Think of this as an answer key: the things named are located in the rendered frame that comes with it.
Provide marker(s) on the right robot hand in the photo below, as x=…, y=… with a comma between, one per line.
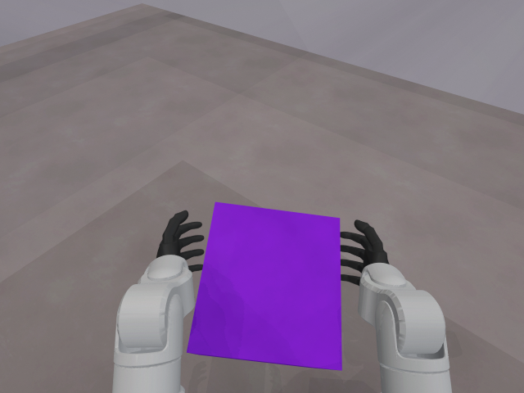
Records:
x=372, y=253

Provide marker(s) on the carton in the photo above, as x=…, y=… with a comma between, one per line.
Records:
x=270, y=288

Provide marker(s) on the robot left forearm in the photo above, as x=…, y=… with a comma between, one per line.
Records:
x=149, y=329

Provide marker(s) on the left robot hand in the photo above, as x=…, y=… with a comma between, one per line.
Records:
x=171, y=244

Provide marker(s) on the robot right forearm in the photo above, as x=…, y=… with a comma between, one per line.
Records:
x=410, y=329

